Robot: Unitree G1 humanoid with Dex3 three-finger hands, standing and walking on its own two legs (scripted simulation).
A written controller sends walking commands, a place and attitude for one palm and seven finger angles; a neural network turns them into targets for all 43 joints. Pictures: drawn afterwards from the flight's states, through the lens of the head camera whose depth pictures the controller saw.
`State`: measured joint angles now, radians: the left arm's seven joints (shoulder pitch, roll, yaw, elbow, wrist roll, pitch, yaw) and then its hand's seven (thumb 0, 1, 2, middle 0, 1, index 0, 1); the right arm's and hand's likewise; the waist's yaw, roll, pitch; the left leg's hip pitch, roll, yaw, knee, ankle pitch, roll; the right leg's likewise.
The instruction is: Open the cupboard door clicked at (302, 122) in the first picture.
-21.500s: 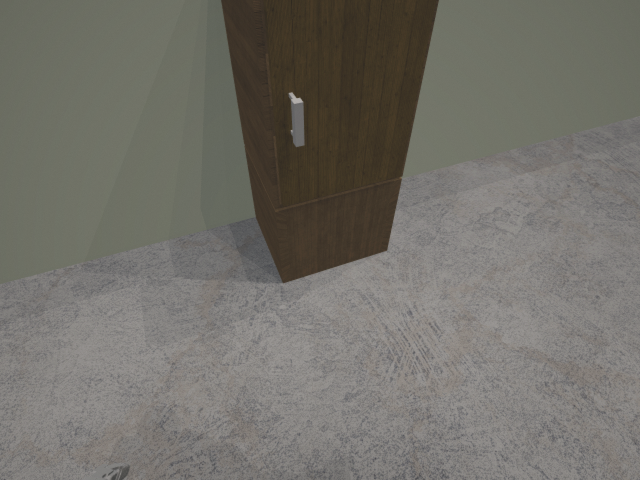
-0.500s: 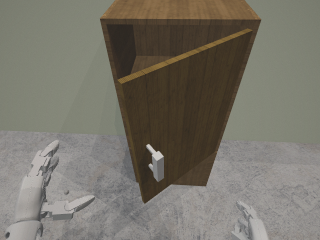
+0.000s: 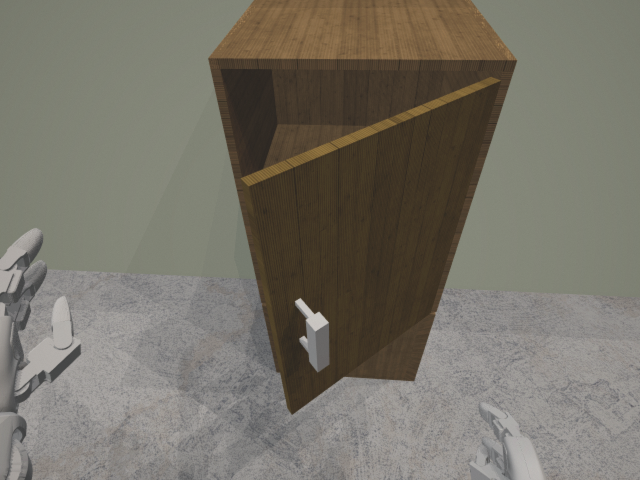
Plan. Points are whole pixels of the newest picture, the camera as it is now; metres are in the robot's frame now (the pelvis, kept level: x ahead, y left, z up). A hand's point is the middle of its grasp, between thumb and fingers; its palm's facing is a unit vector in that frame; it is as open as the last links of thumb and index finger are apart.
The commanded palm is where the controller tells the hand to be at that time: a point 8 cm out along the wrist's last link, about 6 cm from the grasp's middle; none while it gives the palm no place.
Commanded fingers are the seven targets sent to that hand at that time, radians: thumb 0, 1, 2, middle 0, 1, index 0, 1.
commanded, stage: draw the hand back to the body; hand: left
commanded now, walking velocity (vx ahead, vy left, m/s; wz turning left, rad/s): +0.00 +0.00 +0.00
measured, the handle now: (310, 334) +0.34 +0.07 -0.04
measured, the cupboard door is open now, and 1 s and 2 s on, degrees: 41 41 41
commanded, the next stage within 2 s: step back with the hand held close in 0.24 s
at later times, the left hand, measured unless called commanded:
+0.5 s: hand (85, 338) +0.19 +0.25 +0.16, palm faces +0.44 -0.78 -0.44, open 7.4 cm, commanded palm +0.13 +0.28 +0.17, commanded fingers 0.00 0.90 0.90 -0.20 -0.30 -0.20 -0.30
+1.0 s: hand (24, 404) +0.13 +0.28 +0.15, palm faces +0.38 -0.78 -0.49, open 7.4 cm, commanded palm +0.07 +0.32 +0.17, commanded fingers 0.00 0.90 0.90 -0.20 -0.30 -0.20 -0.30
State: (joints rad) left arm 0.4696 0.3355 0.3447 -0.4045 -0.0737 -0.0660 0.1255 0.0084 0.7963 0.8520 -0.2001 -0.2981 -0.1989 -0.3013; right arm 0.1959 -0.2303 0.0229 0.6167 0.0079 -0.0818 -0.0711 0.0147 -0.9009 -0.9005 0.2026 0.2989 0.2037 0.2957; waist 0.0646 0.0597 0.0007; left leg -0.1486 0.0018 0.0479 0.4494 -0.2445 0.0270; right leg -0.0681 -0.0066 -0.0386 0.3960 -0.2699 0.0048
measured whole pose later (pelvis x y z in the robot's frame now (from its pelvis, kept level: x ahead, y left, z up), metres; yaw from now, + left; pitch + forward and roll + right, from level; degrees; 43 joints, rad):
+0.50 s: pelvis -0.01 -0.01 +0.00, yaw -1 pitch -2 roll -1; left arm 0.47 0.36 0.38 -0.38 -0.06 -0.14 0.11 0.01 0.89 0.89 -0.21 -0.30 -0.21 -0.30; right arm 0.17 -0.23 0.01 0.62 0.00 -0.06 -0.07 0.01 -0.90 -0.90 0.20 0.30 0.20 0.30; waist 0.03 0.07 0.01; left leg -0.20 0.04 0.04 0.45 -0.23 0.01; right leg -0.10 0.03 -0.04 0.36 -0.23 -0.02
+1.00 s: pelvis -0.08 +0.02 -0.01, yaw -1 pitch +0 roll -2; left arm 0.56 0.42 0.43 -0.50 -0.03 -0.19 0.15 0.01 0.89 0.89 -0.21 -0.30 -0.21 -0.30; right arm 0.20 -0.22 0.00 0.54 0.01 -0.03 -0.08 0.01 -0.90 -0.90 0.20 0.30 0.20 0.30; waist -0.01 0.01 0.05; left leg -0.38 0.01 0.06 0.55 -0.18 0.06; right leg -0.30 0.01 -0.02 0.50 -0.19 0.03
